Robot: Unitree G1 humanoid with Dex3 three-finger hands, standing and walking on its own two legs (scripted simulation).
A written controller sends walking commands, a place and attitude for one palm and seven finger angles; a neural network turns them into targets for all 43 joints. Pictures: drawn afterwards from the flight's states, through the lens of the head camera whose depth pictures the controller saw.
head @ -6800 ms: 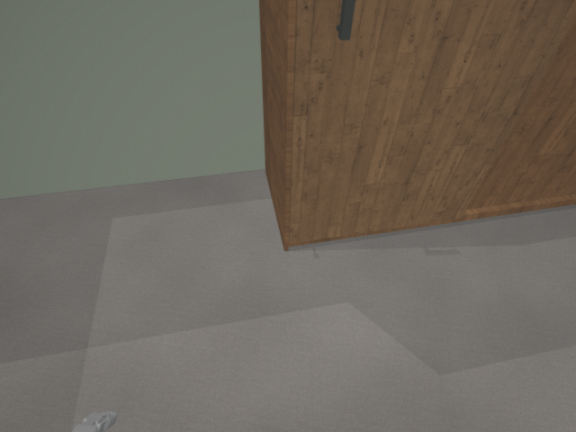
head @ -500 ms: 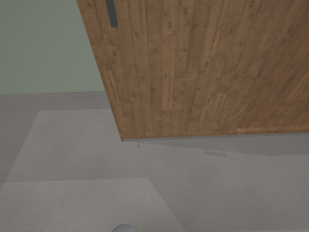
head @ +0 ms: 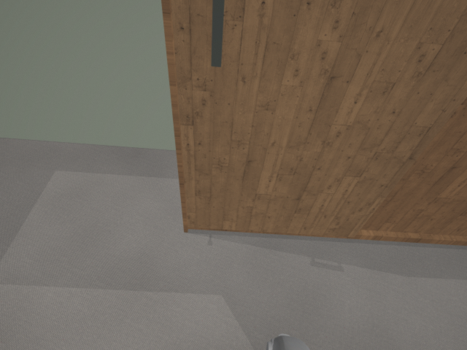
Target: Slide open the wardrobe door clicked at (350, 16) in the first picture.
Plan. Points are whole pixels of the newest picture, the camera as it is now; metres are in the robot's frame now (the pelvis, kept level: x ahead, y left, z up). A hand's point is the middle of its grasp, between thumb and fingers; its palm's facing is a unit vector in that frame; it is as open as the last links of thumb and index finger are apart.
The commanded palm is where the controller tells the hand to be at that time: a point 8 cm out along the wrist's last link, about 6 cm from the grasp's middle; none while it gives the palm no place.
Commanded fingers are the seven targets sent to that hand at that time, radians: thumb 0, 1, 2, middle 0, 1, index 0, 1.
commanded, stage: take the last steps up to it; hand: left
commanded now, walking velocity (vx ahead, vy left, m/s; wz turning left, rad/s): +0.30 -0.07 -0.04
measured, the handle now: (218, 5) +0.74 +0.09 +0.26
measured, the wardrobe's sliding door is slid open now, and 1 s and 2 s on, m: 0.00 0.00 0.00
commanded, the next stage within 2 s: come to a stop and stand still in 0.48 s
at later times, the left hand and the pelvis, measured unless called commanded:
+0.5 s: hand (172, 319) +0.22 +0.13 -0.18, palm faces +0.04 -0.98 -0.20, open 7.1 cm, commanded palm none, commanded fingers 0.00 0.90 0.90 -0.20 -0.30 -0.20 -0.30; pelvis +0.18 -0.06 -0.01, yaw +0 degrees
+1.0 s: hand (167, 304) +0.25 +0.14 -0.19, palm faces +0.04 -0.98 -0.21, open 7.3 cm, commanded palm none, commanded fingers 0.00 0.90 0.90 -0.20 -0.30 -0.20 -0.30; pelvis +0.21 -0.05 -0.01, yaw -2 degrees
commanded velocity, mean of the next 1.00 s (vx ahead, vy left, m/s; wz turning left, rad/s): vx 0.06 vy -0.05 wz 0.01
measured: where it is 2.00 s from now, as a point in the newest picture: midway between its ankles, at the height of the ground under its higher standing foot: outside the picture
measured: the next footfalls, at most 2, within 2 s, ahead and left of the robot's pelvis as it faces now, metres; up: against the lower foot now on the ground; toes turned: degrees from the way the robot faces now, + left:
right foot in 0.22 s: +0.22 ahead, -0.16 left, +0.00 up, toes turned -8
left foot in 0.62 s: +0.33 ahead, +0.07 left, +0.00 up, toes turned +8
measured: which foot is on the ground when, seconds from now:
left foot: down 0.00-0.24, up 0.26-0.60, down 0.62-1.00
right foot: up 0.00-0.20, down 0.22-0.66, up 0.68-1.00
